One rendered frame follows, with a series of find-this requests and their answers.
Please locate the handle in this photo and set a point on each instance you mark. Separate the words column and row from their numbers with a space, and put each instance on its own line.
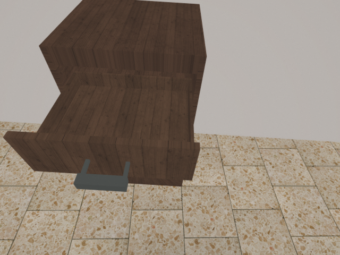
column 102, row 182

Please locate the cabinet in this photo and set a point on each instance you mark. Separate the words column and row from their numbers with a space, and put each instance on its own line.
column 163, row 39

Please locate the drawer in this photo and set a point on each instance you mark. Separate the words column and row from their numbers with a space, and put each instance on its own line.
column 112, row 119

